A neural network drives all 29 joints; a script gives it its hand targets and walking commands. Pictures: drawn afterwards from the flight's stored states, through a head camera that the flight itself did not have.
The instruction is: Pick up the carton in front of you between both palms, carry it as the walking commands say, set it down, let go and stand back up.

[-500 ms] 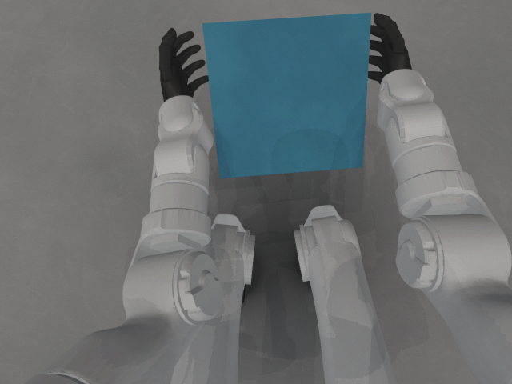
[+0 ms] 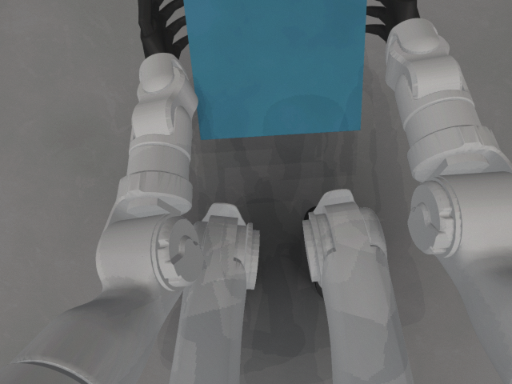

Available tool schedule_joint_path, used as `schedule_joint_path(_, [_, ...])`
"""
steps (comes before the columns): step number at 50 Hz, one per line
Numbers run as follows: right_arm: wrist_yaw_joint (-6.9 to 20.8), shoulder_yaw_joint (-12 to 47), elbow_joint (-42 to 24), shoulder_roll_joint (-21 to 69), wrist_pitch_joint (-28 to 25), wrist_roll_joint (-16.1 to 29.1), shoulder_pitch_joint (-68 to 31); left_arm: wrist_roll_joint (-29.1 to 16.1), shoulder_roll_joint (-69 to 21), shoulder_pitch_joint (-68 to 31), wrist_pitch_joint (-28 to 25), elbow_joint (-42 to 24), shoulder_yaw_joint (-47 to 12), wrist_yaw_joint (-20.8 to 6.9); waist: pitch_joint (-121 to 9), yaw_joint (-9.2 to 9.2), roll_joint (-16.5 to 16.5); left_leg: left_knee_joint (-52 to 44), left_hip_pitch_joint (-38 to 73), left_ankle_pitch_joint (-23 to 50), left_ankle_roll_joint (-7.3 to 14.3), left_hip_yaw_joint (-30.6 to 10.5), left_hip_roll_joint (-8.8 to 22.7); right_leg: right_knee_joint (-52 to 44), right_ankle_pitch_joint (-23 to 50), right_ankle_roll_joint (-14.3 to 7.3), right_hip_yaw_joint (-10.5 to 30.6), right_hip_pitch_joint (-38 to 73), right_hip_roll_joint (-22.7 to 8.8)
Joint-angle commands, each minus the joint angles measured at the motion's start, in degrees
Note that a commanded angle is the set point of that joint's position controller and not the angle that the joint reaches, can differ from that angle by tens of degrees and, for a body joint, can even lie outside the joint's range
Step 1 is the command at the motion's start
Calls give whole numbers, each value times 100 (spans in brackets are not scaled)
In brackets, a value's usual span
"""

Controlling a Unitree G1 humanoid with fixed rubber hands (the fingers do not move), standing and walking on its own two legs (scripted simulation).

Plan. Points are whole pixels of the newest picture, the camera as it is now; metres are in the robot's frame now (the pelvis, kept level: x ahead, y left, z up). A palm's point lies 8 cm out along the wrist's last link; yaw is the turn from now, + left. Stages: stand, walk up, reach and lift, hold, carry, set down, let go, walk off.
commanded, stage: set down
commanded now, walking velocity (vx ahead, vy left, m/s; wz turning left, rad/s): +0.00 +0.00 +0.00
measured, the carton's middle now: (272, 58) +0.52 -0.05 -0.24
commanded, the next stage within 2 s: none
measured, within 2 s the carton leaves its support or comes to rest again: rests again in 0.44 s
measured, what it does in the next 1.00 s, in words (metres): stands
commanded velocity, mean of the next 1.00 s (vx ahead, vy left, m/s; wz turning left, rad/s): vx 0.00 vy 0.00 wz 0.00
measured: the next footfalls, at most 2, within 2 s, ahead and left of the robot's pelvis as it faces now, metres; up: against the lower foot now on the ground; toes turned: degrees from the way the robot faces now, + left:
none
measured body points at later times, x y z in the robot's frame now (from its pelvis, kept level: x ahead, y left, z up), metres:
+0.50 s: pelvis +0.01 +0.01 +0.00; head +0.35 -0.06 +0.27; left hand +0.53 +0.10 -0.18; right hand +0.52 -0.21 -0.19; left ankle +0.11 +0.12 -0.35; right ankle +0.11 -0.11 -0.35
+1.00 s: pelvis -0.01 +0.00 -0.02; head +0.34 -0.06 +0.25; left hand +0.51 +0.11 -0.19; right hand +0.51 -0.22 -0.21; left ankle +0.11 +0.12 -0.35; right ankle +0.11 -0.11 -0.35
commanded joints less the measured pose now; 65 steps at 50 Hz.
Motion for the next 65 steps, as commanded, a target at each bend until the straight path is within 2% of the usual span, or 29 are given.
schedule_joint_path(1, [1297,1316,-532,4540,-275,413,-2288,-154,-4864,-2607,301,429,-2573,-1478,-5482,-518,-259,-783,2116,1392,230,560,53,-1017,2051,-26,-266,3499,144])
schedule_joint_path(2, [1271,1012,-291,4233,-333,313,-2091,-82,-4812,-2518,395,968,-2485,-1450,-5263,-503,369,-797,2074,1191,132,654,16,-1015,1685,-194,-149,3268,55])
schedule_joint_path(3, [1341,1224,-589,4234,-256,369,-2333,-254,-4444,-2658,358,587,-2202,-1516,-5123,-516,-81,-797,1997,1248,154,690,-26,-1143,1693,-206,-120,3421,61])
schedule_joint_path(7, [1321,631,29,3777,-208,-262,-1884,-146,-4396,-2658,404,801,-2204,-1563,-4957,-788,51,-811,1988,819,181,579,-8,-1107,1249,-281,-209,3118,57])
schedule_joint_path(10, [1332,622,-335,3702,-212,-122,-2198,85,-4132,-2366,435,865,-1891,-1600,-4522,-387,-50,-743,1671,926,214,585,14,-1089,1188,-222,-89,2856,14])
schedule_joint_path(11, [1332,485,250,3581,-143,-307,-1708,123,-3952,-2297,435,1173,-1864,-1566,-4407,-640,-33,-882,1767,598,230,574,61,-1136,1121,-184,-195,3001,-4])
schedule_joint_path(15, [1343,740,-52,3501,-235,-108,-1818,77,-4202,-2236,385,996,-1962,-1620,-4731,-497,25,-699,1840,1151,197,502,81,-985,1560,-245,-52,3132,4])
schedule_joint_path(16, [1322,559,85,3250,-228,-331,-1682,10,-3929,-2292,357,897,-1920,-1607,-4496,-807,-45,-731,1591,1016,181,454,68,-1029,1475,-279,-88,2886,-30])
schedule_joint_path(20, [1377,692,175,3621,-245,-115,-1634,-88,-3926,-2194,201,903,-1979,-1585,-4697,-375,-41,-630,1682,1311,216,686,-2,-926,1985,-218,20,3284,-34])
schedule_joint_path(22, [1357,627,-19,3745,-398,-121,-1607,-283,-3931,-2612,70,709,-2179,-1620,-4590,-975,-308,-586,1792,1744,203,356,49,-777,2323,-199,-155,2893,3])
schedule_joint_path(23, [1359,523,300,3642,-336,-208,-1436,-65,-3833,-2305,137,924,-1983,-1574,-4316,-645,110,-616,1672,1447,175,616,28,-1003,1999,-249,30,3010,17])
schedule_joint_path(24, [1390,527,-110,3624,-392,-173,-1616,-157,-3866,-2668,135,776,-2089,-1622,-4270,-915,-31,-605,1557,1519,241,453,49,-862,2304,-263,-26,2903,42])
schedule_joint_path(26, [1391,567,176,3596,-409,-111,-1718,-321,-3610,-2757,41,599,-2330,-1512,-4596,-643,53,-503,2059,1599,183,513,22,-799,1826,-214,-105,2677,-25])
schedule_joint_path(27, [1448,757,162,4037,-332,60,-1863,-22,-3475,-2704,54,669,-2131,-1488,-4141,-174,-13,-428,1836,1564,216,588,27,-793,1949,-238,183,2702,2])
schedule_joint_path(29, [1366,467,426,3516,-336,-278,-1278,-160,-3346,-2548,67,702,-2145,-1542,-4029,-652,-34,-447,1565,1239,184,458,39,-754,1804,-297,36,2779,-32])
schedule_joint_path(31, [1368,376,421,3163,-321,-355,-1597,-49,-3397,-2513,136,1030,-1871,-1548,-3594,-692,26,-556,1765,829,233,478,35,-846,1249,-327,-42,2659,-30])
schedule_joint_path(32, [1344,701,185,3013,-434,-97,-1975,-70,-3264,-2360,108,998,-1949,-1522,-3570,-370,91,-408,1545,845,165,535,77,-788,1262,-281,121,2647,-39])
schedule_joint_path(39, [1250,480,468,2637,-425,-182,-1847,-43,-3028,-2460,16,1300,-1812,-1494,-3532,-458,-97,-232,1307,738,182,714,120,-874,1115,-237,169,3078,-94])
schedule_joint_path(40, [1185,595,486,2573,-454,-181,-1988,-8,-2871,-2508,-5,1241,-1757,-1496,-3457,-742,-392,-403,1151,564,276,455,97,-772,1350,-253,24,3139,-73])
schedule_joint_path(42, [1088,397,369,1851,-521,-152,-1789,158,-2462,-2114,-1,1498,-1244,-1429,-3298,-402,-96,-388,1313,423,244,616,160,-904,826,-329,108,3014,-67])
schedule_joint_path(43, [1017,161,860,1699,-610,-309,-1741,-124,-2380,-2292,-54,1607,-1647,-1429,-3302,-859,-173,-393,1401,496,218,367,155,-758,1179,-310,77,3116,-151])
schedule_joint_path(48, [29,26,320,-1591,-1149,572,-1523,-306,998,-1138,-562,1167,-1018,-425,-3965,-132,-122,-177,2010,968,57,642,434,-761,1581,-96,254,3526,-330])
schedule_joint_path(50, [15,128,657,-1744,-1232,843,-1342,-969,1351,-1378,-564,1118,-1432,-350,-4010,-610,-546,-223,1837,945,29,501,551,-670,1738,-145,230,3758,-468])
schedule_joint_path(55, [183,448,223,-2203,-1253,1384,-1633,-1352,1634,-1631,-574,362,-1875,-199,-4550,-113,-365,-211,2240,1176,78,587,731,-542,1627,-186,285,3532,-599])
schedule_joint_path(58, [314,530,-232,-2353,-1209,1570,-1687,-1776,1535,-1434,-522,450,-2003,-230,-5432,-440,-876,-196,2526,1455,131,616,749,-655,2072,-61,201,4392,-595])
schedule_joint_path(59, [291,655,-185,-2271,-1137,1731,-1429,-1557,1706,-1321,-516,48,-1879,-196,-5447,167,-536,-303,2541,1381,100,753,734,-707,1996,-132,279,4612,-567])
schedule_joint_path(60, [317,809,-384,-2068,-1100,1867,-1429,-1804,1387,-1087,-436,569,-2247,-228,-5572,-353,-681,-395,2787,1269,176,730,750,-865,2194,-46,201,5073,-477])
schedule_joint_path(63, [400,752,-1223,-2137,-936,1931,-1520,-1479,1612,-1245,-351,-850,-1771,-88,-6806,192,-789,-457,2974,1566,206,888,678,-784,2475,-30,255,5738,-423])
schedule_joint_path(65, [317,676,-1032,-1986,-779,1664,-782,-1463,1362,-699,-210,-965,-1869,-37,-6993,-6,-938,-698,2959,1583,170,926,549,-963,2850,-66,244,6281,-395])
